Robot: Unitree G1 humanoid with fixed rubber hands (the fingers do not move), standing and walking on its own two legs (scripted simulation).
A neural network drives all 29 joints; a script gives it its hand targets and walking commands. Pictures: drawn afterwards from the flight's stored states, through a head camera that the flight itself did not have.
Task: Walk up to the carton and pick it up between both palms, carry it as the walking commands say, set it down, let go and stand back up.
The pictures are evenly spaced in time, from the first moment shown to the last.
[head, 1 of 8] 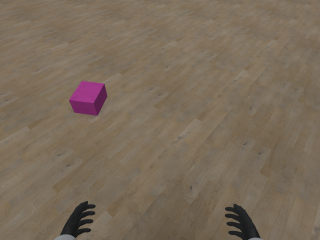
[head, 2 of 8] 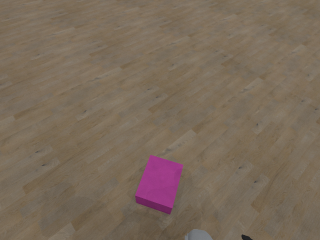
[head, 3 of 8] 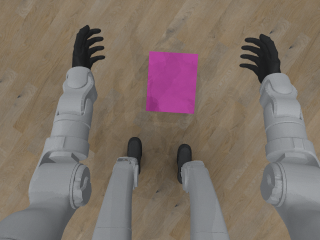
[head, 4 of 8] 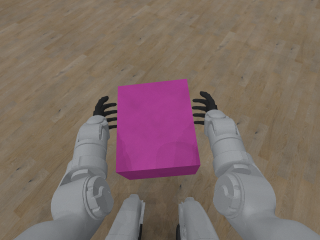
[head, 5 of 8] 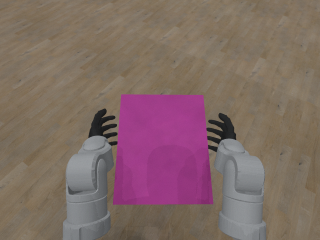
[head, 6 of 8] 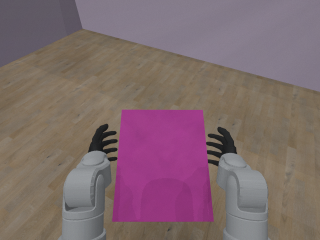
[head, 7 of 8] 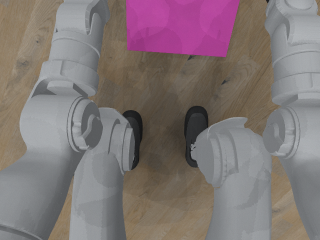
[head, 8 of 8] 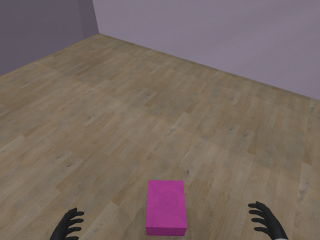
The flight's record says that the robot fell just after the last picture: no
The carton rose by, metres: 0.72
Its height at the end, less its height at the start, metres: +0.00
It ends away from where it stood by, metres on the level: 4.07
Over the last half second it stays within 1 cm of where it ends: yes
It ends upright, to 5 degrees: yes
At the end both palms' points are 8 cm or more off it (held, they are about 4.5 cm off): yes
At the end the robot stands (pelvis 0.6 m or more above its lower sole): yes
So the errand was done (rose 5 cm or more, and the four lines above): yes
